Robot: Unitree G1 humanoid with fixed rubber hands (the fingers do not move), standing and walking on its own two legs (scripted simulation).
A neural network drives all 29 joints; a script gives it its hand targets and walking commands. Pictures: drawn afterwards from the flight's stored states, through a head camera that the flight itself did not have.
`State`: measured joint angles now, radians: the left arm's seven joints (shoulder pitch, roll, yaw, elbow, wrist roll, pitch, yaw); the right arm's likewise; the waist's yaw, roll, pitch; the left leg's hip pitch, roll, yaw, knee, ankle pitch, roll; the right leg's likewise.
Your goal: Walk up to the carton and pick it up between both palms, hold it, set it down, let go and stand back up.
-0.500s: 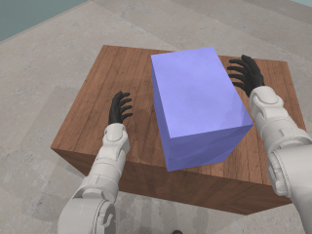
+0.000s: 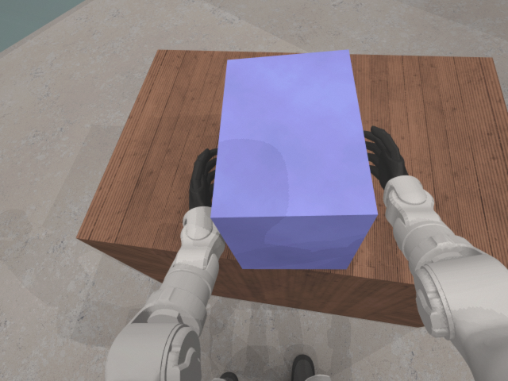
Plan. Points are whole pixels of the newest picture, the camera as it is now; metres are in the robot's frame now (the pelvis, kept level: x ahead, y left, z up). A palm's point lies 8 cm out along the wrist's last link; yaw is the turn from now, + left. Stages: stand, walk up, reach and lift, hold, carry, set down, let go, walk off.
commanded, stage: reach and lift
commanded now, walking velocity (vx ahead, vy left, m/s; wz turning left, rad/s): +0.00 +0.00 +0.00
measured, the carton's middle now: (290, 170) +0.46 +0.01 -0.01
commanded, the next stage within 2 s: none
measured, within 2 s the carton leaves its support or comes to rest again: neither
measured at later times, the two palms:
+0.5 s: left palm (196, 223) +0.36 +0.16 -0.03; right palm (357, 180) +0.46 -0.10 -0.03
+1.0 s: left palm (201, 227) +0.36 +0.15 -0.05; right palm (358, 184) +0.46 -0.11 -0.04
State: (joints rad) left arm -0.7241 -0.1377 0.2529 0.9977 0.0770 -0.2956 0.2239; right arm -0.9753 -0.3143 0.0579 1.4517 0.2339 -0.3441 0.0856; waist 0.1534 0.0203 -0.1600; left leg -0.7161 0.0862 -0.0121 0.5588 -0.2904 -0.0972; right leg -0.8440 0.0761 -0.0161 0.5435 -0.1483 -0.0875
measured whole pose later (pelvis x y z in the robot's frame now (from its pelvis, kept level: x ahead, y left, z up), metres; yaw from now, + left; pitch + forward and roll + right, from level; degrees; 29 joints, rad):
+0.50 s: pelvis -0.01 -0.01 +0.00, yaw +2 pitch +32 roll +1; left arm -0.65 -0.25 0.47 0.82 0.33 -0.39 0.19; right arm -0.93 -0.14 -0.42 1.27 -0.34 -0.52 -0.04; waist 0.13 -0.02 -0.15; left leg -0.85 0.08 -0.02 0.51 -0.22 -0.10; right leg -0.95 0.06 -0.05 0.48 -0.08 -0.10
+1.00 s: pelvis -0.01 -0.02 +0.00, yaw +4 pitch +34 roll +2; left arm -0.67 -0.24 0.55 0.90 0.35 -0.46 0.19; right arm -0.95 -0.12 -0.55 1.31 -0.51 -0.59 -0.01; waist 0.12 0.00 -0.16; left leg -0.86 0.10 0.01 0.45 -0.18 -0.06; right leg -0.96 0.06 -0.07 0.43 -0.06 -0.11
